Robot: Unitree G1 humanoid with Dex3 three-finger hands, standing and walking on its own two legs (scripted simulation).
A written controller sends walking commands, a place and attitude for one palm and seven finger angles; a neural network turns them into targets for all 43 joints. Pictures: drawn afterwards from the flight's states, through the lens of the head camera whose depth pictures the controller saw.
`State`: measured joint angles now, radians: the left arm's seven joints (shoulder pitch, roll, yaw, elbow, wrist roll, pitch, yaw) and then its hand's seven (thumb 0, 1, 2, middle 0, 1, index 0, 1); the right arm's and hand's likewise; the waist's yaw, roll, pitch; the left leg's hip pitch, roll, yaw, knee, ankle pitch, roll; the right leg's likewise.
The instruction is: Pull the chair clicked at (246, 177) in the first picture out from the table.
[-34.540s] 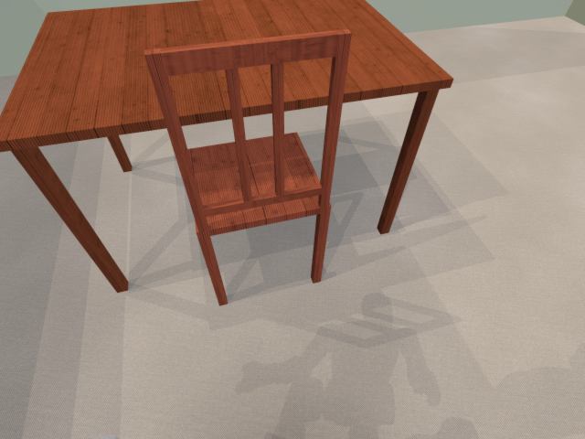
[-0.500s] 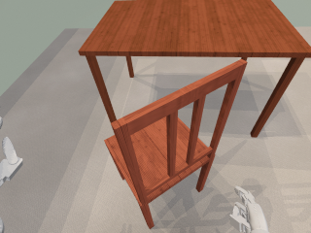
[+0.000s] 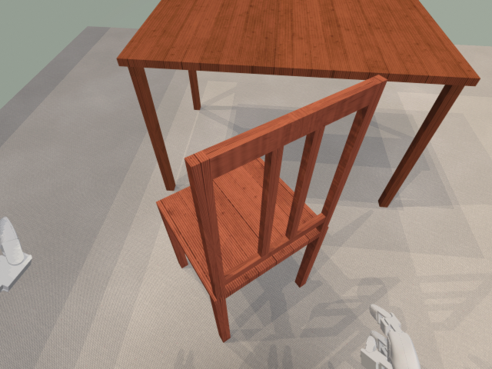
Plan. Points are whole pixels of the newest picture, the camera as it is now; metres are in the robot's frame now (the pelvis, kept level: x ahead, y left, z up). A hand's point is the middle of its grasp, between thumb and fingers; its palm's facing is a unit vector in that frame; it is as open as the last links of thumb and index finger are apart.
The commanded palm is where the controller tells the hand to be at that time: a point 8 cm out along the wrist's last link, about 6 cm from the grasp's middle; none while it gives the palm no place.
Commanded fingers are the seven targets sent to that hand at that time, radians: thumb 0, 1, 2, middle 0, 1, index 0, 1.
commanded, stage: step back with the hand held close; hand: left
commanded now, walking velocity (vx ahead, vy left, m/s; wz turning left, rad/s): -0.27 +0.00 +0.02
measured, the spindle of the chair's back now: (267, 211) +0.43 -0.01 -0.04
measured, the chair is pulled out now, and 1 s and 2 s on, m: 0.46 0.46 0.46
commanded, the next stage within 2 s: stop stepping back and stand still in 1.44 s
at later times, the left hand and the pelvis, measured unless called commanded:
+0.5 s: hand (23, 267) +0.19 +0.26 +0.17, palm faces +0.45 -0.75 -0.49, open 7.4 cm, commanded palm +0.12 +0.30 +0.19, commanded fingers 0.00 0.90 0.90 -0.20 -0.30 -0.20 -0.30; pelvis -0.02 +0.00 +0.00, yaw +1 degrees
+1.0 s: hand out of the picture +0.15 +0.27 +0.17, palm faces +0.44 -0.72 -0.53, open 7.4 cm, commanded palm +0.08 +0.31 +0.19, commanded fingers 0.00 0.90 0.90 -0.20 -0.30 -0.20 -0.30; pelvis -0.04 +0.00 -0.01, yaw +3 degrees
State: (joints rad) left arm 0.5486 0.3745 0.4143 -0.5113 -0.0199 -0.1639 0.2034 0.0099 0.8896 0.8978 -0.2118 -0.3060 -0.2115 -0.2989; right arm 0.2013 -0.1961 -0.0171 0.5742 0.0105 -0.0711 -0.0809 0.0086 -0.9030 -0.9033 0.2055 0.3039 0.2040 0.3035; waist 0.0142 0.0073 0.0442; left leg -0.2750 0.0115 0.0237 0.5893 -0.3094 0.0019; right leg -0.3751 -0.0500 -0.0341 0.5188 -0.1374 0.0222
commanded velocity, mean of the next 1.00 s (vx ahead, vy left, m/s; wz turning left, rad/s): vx -0.39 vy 0.00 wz -0.02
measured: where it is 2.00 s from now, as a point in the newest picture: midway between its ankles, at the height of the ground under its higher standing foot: outside the picture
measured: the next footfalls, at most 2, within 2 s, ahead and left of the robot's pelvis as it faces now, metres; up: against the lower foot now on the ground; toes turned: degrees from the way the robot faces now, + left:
right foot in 1.02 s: +0.03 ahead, -0.14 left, +0.00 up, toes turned +6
right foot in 1.54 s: -0.16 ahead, -0.12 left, +0.00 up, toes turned -2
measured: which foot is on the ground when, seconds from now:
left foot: down 0.00-1.00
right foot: down 0.00-0.94, up 0.96-1.00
